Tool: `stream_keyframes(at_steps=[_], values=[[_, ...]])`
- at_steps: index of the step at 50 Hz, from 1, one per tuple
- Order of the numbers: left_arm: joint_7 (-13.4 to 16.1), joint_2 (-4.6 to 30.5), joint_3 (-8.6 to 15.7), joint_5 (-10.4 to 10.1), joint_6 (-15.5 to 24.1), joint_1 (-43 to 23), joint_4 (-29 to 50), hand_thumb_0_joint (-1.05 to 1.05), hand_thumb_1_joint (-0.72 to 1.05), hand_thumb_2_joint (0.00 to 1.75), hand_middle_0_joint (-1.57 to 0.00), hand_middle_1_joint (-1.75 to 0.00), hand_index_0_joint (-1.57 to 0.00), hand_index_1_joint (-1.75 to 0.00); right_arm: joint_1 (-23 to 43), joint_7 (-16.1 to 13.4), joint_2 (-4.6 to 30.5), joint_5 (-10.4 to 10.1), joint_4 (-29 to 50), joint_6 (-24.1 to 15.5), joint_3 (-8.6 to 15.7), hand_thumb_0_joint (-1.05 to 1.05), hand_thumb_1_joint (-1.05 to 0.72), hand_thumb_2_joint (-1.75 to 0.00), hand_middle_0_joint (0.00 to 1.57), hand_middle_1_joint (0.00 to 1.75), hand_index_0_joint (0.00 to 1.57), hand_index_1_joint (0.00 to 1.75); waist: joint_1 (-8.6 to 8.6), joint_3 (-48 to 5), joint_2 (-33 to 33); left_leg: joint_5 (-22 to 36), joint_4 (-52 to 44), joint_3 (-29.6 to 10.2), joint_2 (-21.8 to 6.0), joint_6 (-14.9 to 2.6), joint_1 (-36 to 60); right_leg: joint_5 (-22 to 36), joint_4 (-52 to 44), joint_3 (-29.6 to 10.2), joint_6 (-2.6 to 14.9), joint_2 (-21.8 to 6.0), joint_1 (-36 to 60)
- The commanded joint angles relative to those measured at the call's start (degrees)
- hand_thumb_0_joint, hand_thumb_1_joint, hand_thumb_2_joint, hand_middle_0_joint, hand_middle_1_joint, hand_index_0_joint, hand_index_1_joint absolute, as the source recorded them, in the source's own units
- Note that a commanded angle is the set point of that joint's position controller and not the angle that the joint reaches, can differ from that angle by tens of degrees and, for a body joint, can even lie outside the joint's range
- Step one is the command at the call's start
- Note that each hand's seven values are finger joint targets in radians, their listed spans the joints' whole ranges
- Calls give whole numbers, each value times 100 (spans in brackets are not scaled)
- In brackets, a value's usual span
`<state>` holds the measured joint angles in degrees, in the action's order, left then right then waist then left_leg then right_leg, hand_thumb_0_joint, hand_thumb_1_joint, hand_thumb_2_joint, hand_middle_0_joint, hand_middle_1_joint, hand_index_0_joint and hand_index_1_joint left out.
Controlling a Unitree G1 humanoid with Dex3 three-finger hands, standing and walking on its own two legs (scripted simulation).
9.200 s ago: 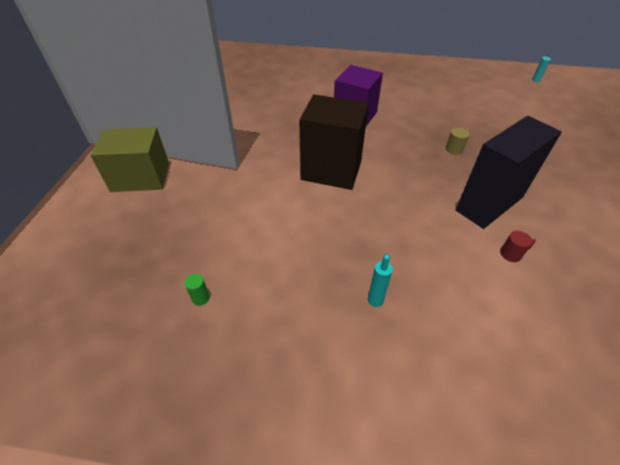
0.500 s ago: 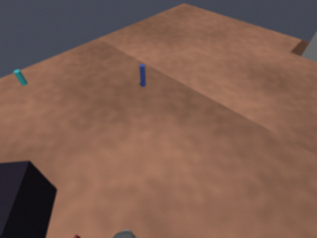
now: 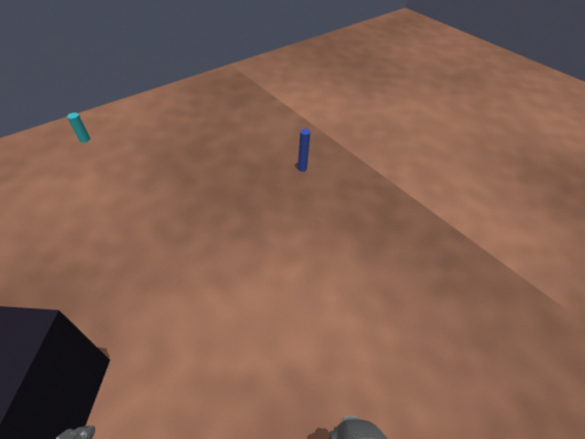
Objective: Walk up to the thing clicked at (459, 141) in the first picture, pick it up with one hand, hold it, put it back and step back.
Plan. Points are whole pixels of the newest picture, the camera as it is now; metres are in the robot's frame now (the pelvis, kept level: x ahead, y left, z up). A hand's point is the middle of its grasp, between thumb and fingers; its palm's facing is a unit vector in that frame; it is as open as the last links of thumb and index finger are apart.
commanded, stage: walk up
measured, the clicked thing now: out of the picture +0.60 +1.02 -0.71
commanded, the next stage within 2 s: none
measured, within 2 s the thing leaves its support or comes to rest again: neither
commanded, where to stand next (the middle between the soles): +0.21 -0.03 m, yaw +13 degrees
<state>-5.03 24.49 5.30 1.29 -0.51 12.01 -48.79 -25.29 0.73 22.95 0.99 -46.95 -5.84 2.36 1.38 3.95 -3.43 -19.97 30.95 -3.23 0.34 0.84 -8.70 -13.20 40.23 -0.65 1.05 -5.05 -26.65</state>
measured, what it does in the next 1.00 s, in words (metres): walks ahead: right foot, then left foot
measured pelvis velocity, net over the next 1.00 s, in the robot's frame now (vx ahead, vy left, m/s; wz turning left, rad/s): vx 0.09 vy -0.05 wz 0.23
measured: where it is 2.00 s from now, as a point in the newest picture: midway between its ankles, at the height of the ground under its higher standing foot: outside the picture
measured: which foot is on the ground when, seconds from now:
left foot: down 0.00-0.06, up 0.08-0.48, down 0.50-1.00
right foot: up 0.00-0.02, down 0.04-0.54, up 0.56-0.80, down 0.82-1.00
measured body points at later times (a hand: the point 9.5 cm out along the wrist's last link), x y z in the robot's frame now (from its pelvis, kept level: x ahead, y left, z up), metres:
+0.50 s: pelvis +0.09 -0.05 -0.01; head +0.13 -0.03 +0.44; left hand +0.06 +0.26 -0.13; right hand +0.24 -0.34 -0.11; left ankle +0.15 +0.06 -0.73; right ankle +0.11 -0.15 -0.73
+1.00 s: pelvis +0.09 -0.05 +0.00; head +0.10 -0.06 +0.45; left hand +0.03 +0.28 -0.10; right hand +0.25 -0.33 -0.12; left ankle +0.11 +0.08 -0.71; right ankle +0.11 -0.19 -0.73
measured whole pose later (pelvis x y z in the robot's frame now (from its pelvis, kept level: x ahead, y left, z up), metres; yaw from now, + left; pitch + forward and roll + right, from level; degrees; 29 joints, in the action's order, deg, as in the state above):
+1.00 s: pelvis +0.09 -0.05 +0.00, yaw +13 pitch -2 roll -1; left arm 0.1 22.5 2.3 2.3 3.1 17.9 -55.8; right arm -11.4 2.3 23.4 1.1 -54.7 0.7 3.0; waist -2.0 2.8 2.8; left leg -21.3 42.2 -2.9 0.8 -0.5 -22.3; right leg -17.2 29.8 3.1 -1.9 -3.9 -10.4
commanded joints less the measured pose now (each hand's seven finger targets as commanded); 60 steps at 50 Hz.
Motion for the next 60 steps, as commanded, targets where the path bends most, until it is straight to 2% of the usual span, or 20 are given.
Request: stream_keyframes(at_steps=[1, 2, 3, 5, 10, 19, 23, 25, 27, 28, 32, 40, 43, 45, 48, 53, 54, 56, 57, 60], values=[[119, 933, 354, -34, 377, 593, 364, 0, 90, 90, -20, -30, -20, -30, 210, -172, 1419, -16, 544, -53, 418, 0, -90, -90, 20, 30, 20, 30, -618, -387, 672, 2004, 447, -659, -898, -906, -1023, 120, -1080, 227, 160, 260, 1956], [169, 1194, 451, 34, 442, 1044, 252, 0, 90, 90, -20, -30, -20, -30, -51, -169, 1074, -38, 529, -38, 300, 0, -90, -90, 20, 30, 20, 30, -779, -725, -154, 1697, 1807, -255, -442, -740, -1530, -340, -1418, -195, 288, -23, 2802], [224, 1616, 540, 104, 500, 1331, 274, 0, 90, 90, -20, -30, -20, -30, -248, -171, 612, -85, 575, -20, 162, 0, -90, -90, 20, 30, 20, 30, -779, -848, -1477, -601, 3175, 15, 233, -478, -2687, -1332, -2004, -2170, 530, -1409, 3344], [226, 1791, 491, -37, 456, 624, 456, 0, 90, 90, -20, -30, -20, -30, -106, -271, 1365, -26, 424, 51, 334, 0, -90, -90, 20, 30, 20, 30, -527, -290, -989, -887, 3839, 3, -80, -395, -3093, -2207, -2913, -3508, 1151, -2210, 2341], [285, 1148, 233, -102, 545, 457, 442, 0, 90, 90, -20, -30, -20, -30, -235, -15, 1165, -93, -2, 84, 360, 0, -90, -90, 20, 30, 20, 30, -212, 66, -624, 358, 2969, -35, -302, -305, -2238, 594, -2460, -593, 724, -888, 1579], [484, 1106, 93, -57, 466, 664, 516, 0, 90, 90, -20, -30, -20, -30, 765, -43, 803, -37, 199, 327, 294, 0, -90, -90, 20, 30, 20, 30, -376, -224, -470, 833, 1250, 409, -175, -141, -1440, 3601, -1653, 186, 700, -1144, 1704], [514, 1238, 50, -90, 365, 407, 555, 0, 90, 90, -20, -30, -20, -30, 863, -75, 866, -33, 164, 342, 319, 0, -90, -90, 20, 30, 20, 30, -216, -508, -150, 981, 371, 438, -169, -346, -603, 2644, -941, 174, 837, -1275, 1371], [509, 1030, -51, -104, 319, 496, 542, 0, 90, 90, -20, -30, -20, -30, 627, -125, 1152, 21, 69, 287, 397, 0, -90, -90, 20, 30, 20, 30, -74, -708, 350, 1438, -326, -70, -361, -648, 74, 1428, -180, 369, 511, -908, 956], [523, 654, -134, -206, 210, 954, 450, 0, 90, 90, -20, -30, -20, -30, 1002, -165, 1662, 8, 287, 248, 455, 0, -90, -90, 20, 30, 20, 30, -286, -994, 1489, 2329, -810, -2450, -2003, -1605, 485, -2216, 1089, 531, -7, 306, 3], [577, 950, -51, -155, 158, 857, 269, 0, 90, 90, -20, -30, -20, -30, 1001, -165, 1752, -54, 170, 280, 519, 0, -90, -90, 20, 30, 20, 30, -169, -923, 1462, 1315, -985, -2591, -2151, -1893, 80, -2366, 1342, 185, 12, 29, 300], [494, 960, -23, -94, 101, 735, 25, 0, 90, 90, -20, -30, -20, -30, 1516, -191, 1344, -41, 175, 321, 341, 0, -90, -90, 20, 30, 20, 30, -256, -439, 1182, 676, -1085, -1287, -1184, -1184, -814, -1559, 946, 115, 44, 19, 553], [609, 816, -14, -1, 333, 1209, -516, 0, 90, 90, -20, -30, -20, -30, 1981, -5, 1279, 34, 105, 609, 354, 0, -90, -90, 20, 30, 20, 30, -427, -289, 977, -1479, -1007, -1069, -872, -847, -1818, -630, -1225, 452, 48, 385, 1901], [662, 1713, 194, 171, 466, 543, -236, 0, 90, 90, -20, -30, -20, -30, 2069, 7, 830, 50, 77, 614, 237, 0, -90, -90, 20, 30, 20, 30, -476, 313, -788, -759, 1491, -129, 112, -121, -2694, -3313, -3247, -2862, 1077, -1970, 1211], [657, 1472, 118, 113, 502, -178, -53, 0, 90, 90, -20, -30, -20, -30, 1710, 62, 1138, 14, -196, 560, 341, 0, -90, -90, 20, 30, 20, 30, -156, 615, -272, -330, 1659, -416, -197, -77, -2050, -2433, -2931, -2023, 1166, -1723, 819], [640, 1252, 10, 61, 575, 162, -210, 0, 90, 90, -20, -30, -20, -30, 1706, 109, 893, 5, -304, 480, 269, 0, -90, -90, 20, 30, 20, 30, -244, 79, -620, -105, 1087, -14, -51, -91, -1751, 39, -2370, -759, 706, -988, 1698], [511, 1204, -40, -49, 351, 37, -115, 0, 90, 90, -20, -30, -20, -30, 1264, 50, 951, -25, -571, 294, 301, 0, -90, -90, 20, 30, 20, 30, -60, -384, -572, 834, -719, 506, 150, -141, -153, 998, -838, 199, 464, -563, 1481], [502, 968, -133, -67, 303, 166, -103, 0, 90, 90, -20, -30, -20, -30, 1065, -2, 1144, -10, -659, 257, 387, 0, -90, -90, 20, 30, 20, 30, -1, -619, -49, 1153, -806, -45, -132, -255, 585, 707, -113, 430, 273, -337, 915], [544, 915, -119, -129, 160, 215, -90, 0, 90, 90, -20, -30, -20, -30, 763, -64, 2004, 2, -618, 229, 584, 0, -90, -90, 20, 30, 20, 30, 133, -786, 1213, 131, -1411, -2881, -2005, -1426, 777, -2184, 1232, 235, 23, 313, -355], [564, 1180, -54, -106, 134, 174, -148, 0, 90, 90, -20, -30, -20, -30, 876, -80, 2105, -44, -634, 248, 642, 0, -90, -90, 20, 30, 20, 30, 100, -520, 1141, -319, -1557, -3077, -2167, -1759, 313, -2224, 1479, -62, 43, 87, -196], [533, 1038, -69, -124, 169, 298, -236, 0, 90, 90, -20, -30, -20, -30, 1317, -128, 1522, 3, -466, 254, 418, 0, -90, -90, 20, 30, 20, 30, -130, -257, 1093, 1214, -1076, -1581, -1477, -1338, -22, -1861, 1092, -207, 134, -62, -65]])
